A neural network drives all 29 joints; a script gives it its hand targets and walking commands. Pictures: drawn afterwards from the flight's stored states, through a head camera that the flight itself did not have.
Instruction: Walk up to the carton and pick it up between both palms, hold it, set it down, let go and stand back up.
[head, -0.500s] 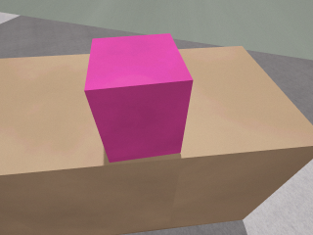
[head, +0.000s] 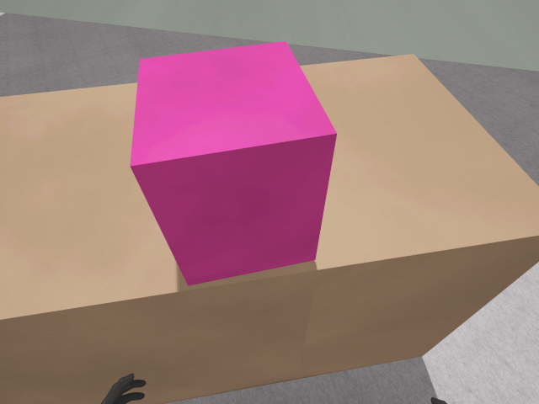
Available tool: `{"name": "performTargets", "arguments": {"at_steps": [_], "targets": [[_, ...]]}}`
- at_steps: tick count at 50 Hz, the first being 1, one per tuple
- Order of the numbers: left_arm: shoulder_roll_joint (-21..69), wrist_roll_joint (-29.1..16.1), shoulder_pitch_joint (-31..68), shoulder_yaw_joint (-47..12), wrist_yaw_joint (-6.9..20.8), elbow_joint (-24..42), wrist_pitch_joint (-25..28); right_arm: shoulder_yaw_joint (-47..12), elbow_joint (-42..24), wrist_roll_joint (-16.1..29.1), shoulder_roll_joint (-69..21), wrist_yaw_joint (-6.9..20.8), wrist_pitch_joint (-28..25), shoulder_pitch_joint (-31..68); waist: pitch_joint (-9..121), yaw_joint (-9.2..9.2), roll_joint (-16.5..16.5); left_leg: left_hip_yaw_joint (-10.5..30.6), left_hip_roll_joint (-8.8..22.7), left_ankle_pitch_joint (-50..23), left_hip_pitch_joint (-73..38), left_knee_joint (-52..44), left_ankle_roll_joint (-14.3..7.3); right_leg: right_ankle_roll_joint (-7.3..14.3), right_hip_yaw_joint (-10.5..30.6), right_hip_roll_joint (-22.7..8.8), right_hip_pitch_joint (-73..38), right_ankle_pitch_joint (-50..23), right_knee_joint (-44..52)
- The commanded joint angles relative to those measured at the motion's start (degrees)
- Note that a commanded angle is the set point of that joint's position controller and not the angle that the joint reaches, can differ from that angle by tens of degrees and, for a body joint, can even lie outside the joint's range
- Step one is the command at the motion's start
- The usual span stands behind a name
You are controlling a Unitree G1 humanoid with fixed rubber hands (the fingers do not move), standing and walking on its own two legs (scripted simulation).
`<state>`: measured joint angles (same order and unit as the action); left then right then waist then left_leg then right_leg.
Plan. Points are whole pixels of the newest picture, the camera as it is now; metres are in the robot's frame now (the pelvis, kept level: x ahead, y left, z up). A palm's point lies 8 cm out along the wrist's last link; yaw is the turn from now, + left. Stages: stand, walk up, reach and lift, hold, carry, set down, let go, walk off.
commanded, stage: walk up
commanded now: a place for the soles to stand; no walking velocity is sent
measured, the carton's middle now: (235, 168) +0.42 +0.05 +0.14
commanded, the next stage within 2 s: reach and lift in 0.62 s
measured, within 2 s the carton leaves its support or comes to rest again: neither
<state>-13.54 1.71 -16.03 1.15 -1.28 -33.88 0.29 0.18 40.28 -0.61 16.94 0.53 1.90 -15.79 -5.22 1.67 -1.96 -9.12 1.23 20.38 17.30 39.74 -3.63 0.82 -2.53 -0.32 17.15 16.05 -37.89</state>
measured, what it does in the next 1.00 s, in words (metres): stands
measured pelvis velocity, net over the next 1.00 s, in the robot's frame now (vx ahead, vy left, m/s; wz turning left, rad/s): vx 0.01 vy -0.03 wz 0.04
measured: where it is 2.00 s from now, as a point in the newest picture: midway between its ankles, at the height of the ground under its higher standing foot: outside the picture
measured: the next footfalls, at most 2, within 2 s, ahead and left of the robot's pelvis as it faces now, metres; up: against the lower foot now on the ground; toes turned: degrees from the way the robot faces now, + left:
none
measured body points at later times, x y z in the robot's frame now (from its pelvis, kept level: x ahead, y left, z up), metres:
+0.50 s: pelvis +0.01 +0.00 +0.01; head +0.02 +0.01 +0.46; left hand +0.11 +0.27 -0.09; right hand +0.13 -0.26 -0.09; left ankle +0.02 +0.08 -0.72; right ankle +0.02 -0.11 -0.72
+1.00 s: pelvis +0.01 -0.03 +0.02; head +0.01 -0.03 +0.47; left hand +0.17 +0.26 -0.03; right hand +0.20 -0.25 -0.05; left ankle +0.02 +0.08 -0.72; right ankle +0.02 -0.11 -0.72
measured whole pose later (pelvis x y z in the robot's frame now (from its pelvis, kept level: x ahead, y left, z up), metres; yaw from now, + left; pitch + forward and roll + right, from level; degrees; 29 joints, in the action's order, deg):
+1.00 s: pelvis +0.01 -0.03 +0.02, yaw +2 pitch -6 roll +0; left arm -16.7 0.1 -11.4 4.1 -1.0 -18.4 -17.8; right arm -0.3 35.5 0.9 13.1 1.5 -5.2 -11.6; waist -5.0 -2.2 0.6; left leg -4.4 0.2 12.6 4.7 23.3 -1.0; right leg 3.1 -3.5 1.7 4.2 13.7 -23.7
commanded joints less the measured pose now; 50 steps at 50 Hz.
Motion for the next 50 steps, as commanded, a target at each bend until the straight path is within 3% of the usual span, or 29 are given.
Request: {"name": "performTargets", "arguments": {"at_steps": [1, 2, 3, 5, 7, 9, 12, 13, 17, 22, 26, 27, 31, 32, 33, 34, 35, 36, 38, 42, 45, 50], "targets": [[-13.8, -0.8, 0.5, 3.8, 0.1, 3.1, 0.4, 2.0, -4.4, 0.1, 6.9, 0.0, 0.2, -3.0, 2.3, -0.89, 9.9, 10.0, -0.1, 11.3, -2.0, 3.8, 2.8, 13.6, 25.6, -18.9, 6.8, 10.1, 19.5], [-11.8, -0.7, 3.3, 3.1, 0.0, 3.4, 0.4, 2.2, -4.4, 0.0, 6.7, 0.1, 0.1, -3.2, 0.2, -0.02, 10.0, 9.8, 0.0, 9.5, -1.6, 1.1, 2.7, 12.4, 22.1, -17.6, 6.4, 9.1, 19.6], [-11.3, -1.0, 4.8, 2.4, 0.0, 3.4, 0.2, 2.0, -4.1, 0.1, 6.3, 0.1, -0.6, -4.3, -0.5, 0.77, 9.6, 9.4, 0.5, 5.3, -2.8, -5.8, 2.7, 10.0, 16.2, -15.1, 5.4, 2.0, 16.9], [-10.3, -1.7, 5.9, 1.9, 0.5, 3.1, 0.2, 2.8, -3.6, -0.5, 7.1, 0.3, -2.0, -4.5, 0.4, 0.59, 9.5, 11.8, 2.7, -8.5, -5.8, -11.9, 1.6, 5.2, 9.8, -10.7, 5.0, -2.3, 13.0], [-9.7, -1.7, 3.6, 1.9, 1.0, 2.9, 0.1, 3.1, -4.3, 0.2, 9.2, 0.4, -2.9, -3.7, 4.4, -1.31, 2.7, 15.1, 4.7, -11.1, -3.1, -14.0, 0.3, 3.2, 6.6, -7.3, -0.6, 3.4, 10.2], [-8.4, -1.6, 2.9, 1.5, 0.9, 2.1, -0.1, 2.6, -4.4, 0.6, 7.6, 0.3, -3.5, -3.0, 4.3, -1.72, 0.4, 17.6, 7.1, -14.6, -0.3, -16.8, 0.0, 1.5, 3.9, -5.9, -6.0, -1.2, 8.5], [-8.4, -1.1, 2.2, 1.6, 1.1, 0.6, 0.2, 2.0, -4.6, 0.7, 6.5, 0.2, -3.2, -2.9, 4.9, -2.18, 1.0, 17.3, 6.6, -12.7, 0.4, -17.9, 0.0, 1.6, 3.1, -5.7, -8.2, -2.5, 9.7], [-8.1, -1.1, 2.6, 1.3, 1.0, 0.6, 0.2, 2.1, -4.9, 0.7, 7.4, 0.1, -3.0, -3.1, 5.1, -2.30, -0.2, 16.7, 6.1, -13.3, 0.4, -17.4, 0.5, 1.7, 3.7, -5.9, -8.2, -2.4, 10.2], [-9.4, -1.0, 3.0, 1.7, 1.0, 0.2, 0.8, 2.5, -5.0, 0.8, 7.6, 0.2, -2.9, -3.3, 5.0, -2.05, 0.7, 15.1, 4.8, -17.5, -2.2, -15.6, 0.1, 1.9, 3.2, -7.0, -6.8, -5.3, 11.3], [-9.5, -1.0, 3.5, 1.4, 1.0, -0.5, 0.7, 2.6, -5.1, 0.8, 7.1, 0.4, -2.6, -3.8, 4.7, -0.93, 2.5, 15.6, 4.3, -13.0, -2.7, -14.8, 0.0, 2.5, 3.6, -7.8, -4.9, -2.3, 12.7], [-9.2, -1.2, 2.9, 1.2, 1.3, -1.0, 1.1, 2.6, -4.9, 0.9, 7.3, 0.4, -2.9, -2.9, 5.4, -1.61, 0.3, 16.4, 4.1, -15.5, -2.8, -15.1, 0.1, 1.9, 2.4, -7.4, -5.8, -3.1, 12.5], [-9.3, -1.1, 3.2, 1.2, 1.4, -1.0, 1.0, 2.5, -5.4, 0.9, 6.7, 0.4, -3.0, -2.8, 5.0, -1.04, 1.4, 16.6, 4.6, -16.4, -2.8, -14.8, 0.1, 1.8, 2.1, -7.4, -5.0, -2.7, 12.5], [-9.3, -1.0, 0.9, 1.2, 1.4, -1.8, 0.9, 2.6, -5.3, 0.9, 7.0, 0.3, -2.9, -1.4, 4.1, -1.75, -0.5, 17.4, 4.2, -14.3, -0.9, -15.6, 0.1, 1.2, 1.2, -7.4, -6.2, -2.0, 12.9], [-14.2, -3.9, 26.5, 1.7, -0.6, 7.6, -7.0, 6.9, -2.9, -5.0, 1.7, 2.0, -9.2, 25.0, 7.2, -0.46, -3.8, 10.5, 4.3, -2.3, 7.7, -13.7, 2.8, 2.4, -1.6, 0.9, -2.0, 5.4, 2.6], [-12.0, -3.2, 22.9, -0.9, -2.6, 9.9, -10.5, 7.7, 2.8, -3.9, 3.4, 3.4, -10.4, 20.1, 3.4, 0.14, -5.3, 11.0, 6.6, 6.6, 13.0, -17.2, 2.0, 2.4, -1.0, 1.3, -4.5, 5.9, 0.1], [-11.2, -2.4, 20.8, 0.4, -2.9, 10.4, -12.5, 7.1, 5.1, -3.9, 3.0, 4.0, -10.7, 17.5, 5.2, -1.40, -4.4, 8.7, 6.4, 5.4, 17.2, -16.2, 1.9, 2.0, -1.0, 0.8, -7.8, 3.9, -0.6], [-10.8, -2.0, 20.0, 1.2, -2.9, 11.8, -14.2, 6.7, 5.6, -4.0, 2.4, 4.0, -11.0, 15.2, 7.2, -0.94, -3.7, 6.1, 6.2, 3.9, 18.0, -15.9, 1.6, 1.5, -1.7, 1.2, -10.1, 2.8, -0.8], [-11.0, -2.1, 16.8, 1.8, -3.0, 13.6, -15.3, 5.7, 4.8, -2.8, 2.2, 4.1, -11.0, 13.8, 9.2, -2.12, -3.8, 6.6, 6.4, 0.4, 15.7, -16.2, 1.4, 1.4, -1.2, 1.9, -12.6, -0.3, -0.1], [-11.4, -1.6, 9.6, 2.8, -3.1, 16.5, -16.2, 5.3, 3.5, -0.2, 4.2, 4.3, -11.8, 9.6, 14.6, -3.16, -3.1, 7.0, 4.8, -16.1, 3.2, -14.3, 2.6, 1.3, -1.6, 3.3, -14.9, -8.2, 3.0], [-11.3, -2.0, 2.5, 4.1, -1.9, 17.3, -16.2, 4.6, -2.2, 0.2, 6.0, 2.5, -12.1, 8.3, 12.5, -5.23, 4.2, 5.2, 0.1, -29.4, -10.0, -15.1, 4.5, 1.7, -1.2, 2.5, -15.6, -18.8, 13.1], [-11.0, -1.5, 3.2, 5.7, -0.6, 19.4, -16.9, 3.0, -8.2, 0.9, 4.0, 1.1, -10.3, 8.5, 8.2, -5.38, 4.6, 4.5, -1.7, -24.1, -10.0, -18.8, 3.6, 0.9, -0.2, 1.5, -18.1, -17.5, 17.2], [-11.5, -1.4, 7.6, 6.8, 0.9, 22.7, -17.7, -0.5, -17.9, 2.6, 0.3, -0.1, -6.0, 8.3, 2.1, -5.24, 5.2, 3.2, -1.8, -14.1, -9.7, -23.1, 2.0, -0.4, 3.5, -1.1, -16.3, -10.0, 20.9]]}}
